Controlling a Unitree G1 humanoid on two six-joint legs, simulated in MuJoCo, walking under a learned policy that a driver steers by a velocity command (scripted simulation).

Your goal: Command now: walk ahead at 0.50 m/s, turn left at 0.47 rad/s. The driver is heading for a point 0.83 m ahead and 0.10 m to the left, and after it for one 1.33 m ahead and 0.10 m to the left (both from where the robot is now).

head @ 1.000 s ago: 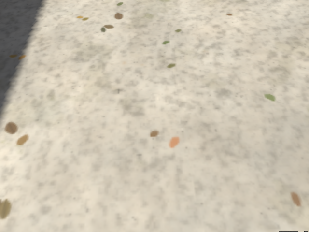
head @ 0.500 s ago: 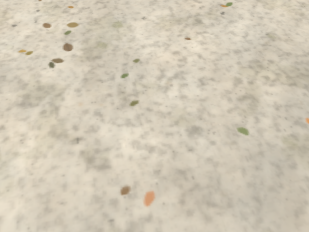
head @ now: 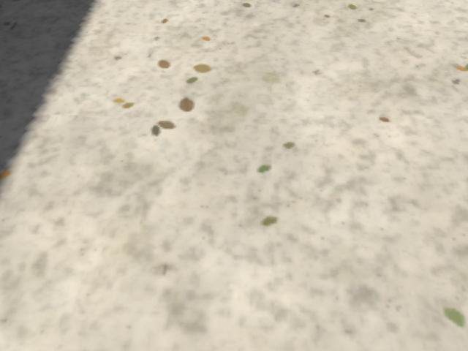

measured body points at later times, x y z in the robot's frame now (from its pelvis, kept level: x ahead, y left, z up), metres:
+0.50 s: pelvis +0.28 +0.07 +0.00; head +0.30 +0.09 +0.45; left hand +0.39 +0.37 -0.10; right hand +0.41 -0.18 -0.11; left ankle +0.24 +0.14 -0.75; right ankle +0.46 -0.08 -0.68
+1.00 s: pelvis +0.59 +0.07 +0.00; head +0.62 +0.06 +0.45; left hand +0.63 +0.35 -0.11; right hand +0.78 -0.19 -0.10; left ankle +0.68 +0.26 -0.68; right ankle +0.59 +0.00 -0.75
